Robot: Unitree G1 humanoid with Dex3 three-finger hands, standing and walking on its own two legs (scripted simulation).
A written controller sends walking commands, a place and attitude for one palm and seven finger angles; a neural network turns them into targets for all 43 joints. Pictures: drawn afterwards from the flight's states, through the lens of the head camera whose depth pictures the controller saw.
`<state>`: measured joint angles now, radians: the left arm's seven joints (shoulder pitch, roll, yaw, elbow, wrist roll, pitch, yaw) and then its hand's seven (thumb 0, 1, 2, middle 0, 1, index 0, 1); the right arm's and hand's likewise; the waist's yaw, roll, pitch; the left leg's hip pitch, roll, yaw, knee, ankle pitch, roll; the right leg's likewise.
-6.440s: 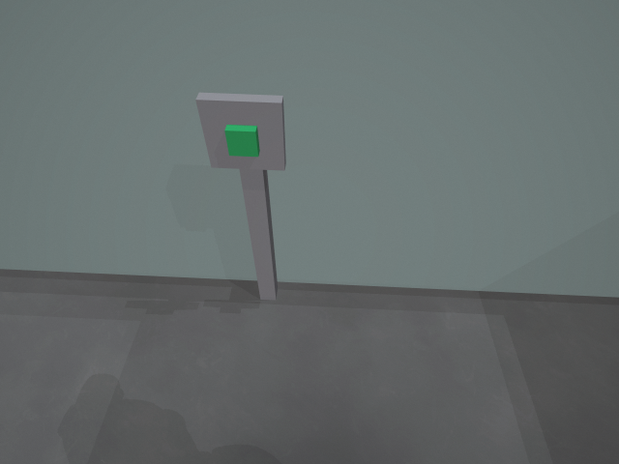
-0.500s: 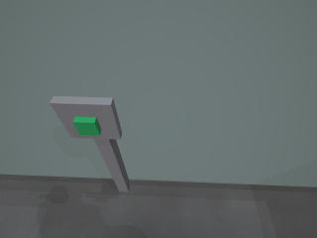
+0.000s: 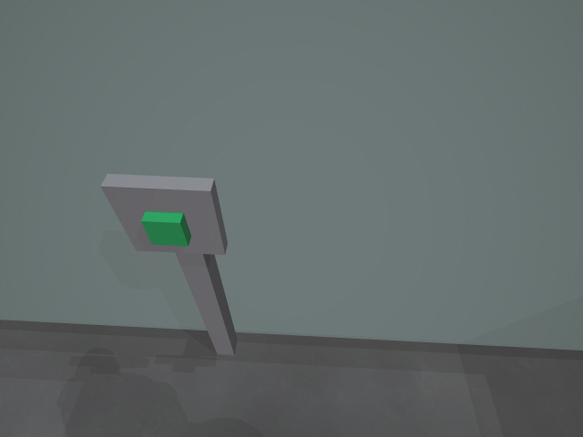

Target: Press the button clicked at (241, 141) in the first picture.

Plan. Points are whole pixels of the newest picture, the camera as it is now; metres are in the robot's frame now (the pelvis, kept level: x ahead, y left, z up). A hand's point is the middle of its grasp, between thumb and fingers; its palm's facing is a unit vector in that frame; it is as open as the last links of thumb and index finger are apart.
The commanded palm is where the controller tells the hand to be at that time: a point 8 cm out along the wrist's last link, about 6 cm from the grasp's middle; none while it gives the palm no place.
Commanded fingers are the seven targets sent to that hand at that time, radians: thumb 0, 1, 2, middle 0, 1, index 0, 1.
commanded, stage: look again from close up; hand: left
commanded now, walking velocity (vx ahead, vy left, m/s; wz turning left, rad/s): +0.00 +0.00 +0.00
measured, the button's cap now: (168, 227) +0.45 +0.25 -0.02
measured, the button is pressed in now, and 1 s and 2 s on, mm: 0 0 0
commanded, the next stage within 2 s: raise the hand and make a fist in 0.20 s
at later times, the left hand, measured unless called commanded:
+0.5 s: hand (144, 416) +0.15 +0.21 -0.05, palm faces +0.21 -0.96 -0.18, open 6.8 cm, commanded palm +0.09 +0.23 -0.07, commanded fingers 0.00 0.90 0.90 -0.50 -0.63 -0.50 -0.63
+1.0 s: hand out of the picture +0.13 +0.18 -0.04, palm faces -0.09 -1.00 -0.03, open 3.6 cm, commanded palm +0.10 +0.25 -0.05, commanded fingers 0.00 0.90 0.90 -1.19 -1.38 -1.19 -1.38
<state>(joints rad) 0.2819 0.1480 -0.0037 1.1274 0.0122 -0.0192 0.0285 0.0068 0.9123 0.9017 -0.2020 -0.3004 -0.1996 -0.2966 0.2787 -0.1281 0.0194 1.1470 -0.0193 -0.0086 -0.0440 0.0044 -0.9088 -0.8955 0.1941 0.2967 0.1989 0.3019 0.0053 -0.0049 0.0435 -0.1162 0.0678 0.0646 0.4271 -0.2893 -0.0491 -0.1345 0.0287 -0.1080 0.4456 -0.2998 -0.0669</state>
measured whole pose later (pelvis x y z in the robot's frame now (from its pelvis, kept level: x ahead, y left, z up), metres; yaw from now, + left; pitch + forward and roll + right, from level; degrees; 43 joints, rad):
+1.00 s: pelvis -0.09 +0.03 -0.11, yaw +2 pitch +14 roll -3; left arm 0.36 0.18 0.01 -0.09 -0.20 -0.49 -0.25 0.02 0.90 0.90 -0.93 -1.10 -0.93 -1.09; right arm 0.16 -0.18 0.07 0.51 0.01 -0.19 -0.03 0.01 -0.90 -0.90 0.20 0.30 0.20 0.30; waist 0.03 0.03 -0.11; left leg -0.98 0.04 -0.02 1.26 -0.53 0.00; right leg -0.94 -0.04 -0.16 1.21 -0.51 -0.04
